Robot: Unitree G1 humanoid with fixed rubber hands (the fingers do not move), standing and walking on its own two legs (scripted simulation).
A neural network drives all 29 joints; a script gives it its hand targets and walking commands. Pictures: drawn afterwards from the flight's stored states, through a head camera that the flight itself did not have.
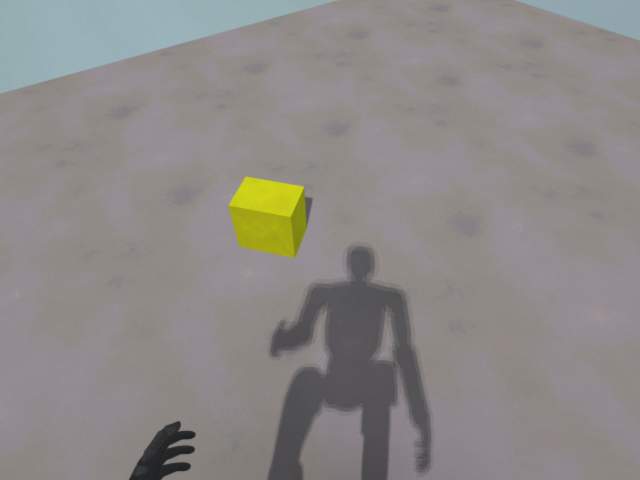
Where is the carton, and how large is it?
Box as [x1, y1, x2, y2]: [228, 177, 306, 257]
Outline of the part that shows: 245,177 228,205 239,246 294,257 306,228 303,187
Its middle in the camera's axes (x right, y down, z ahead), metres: -0.20 -0.08 +1.54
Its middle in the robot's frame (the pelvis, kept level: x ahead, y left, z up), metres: +1.15 +0.17 -0.64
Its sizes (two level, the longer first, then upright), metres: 0.240 0.167 0.235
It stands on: the floor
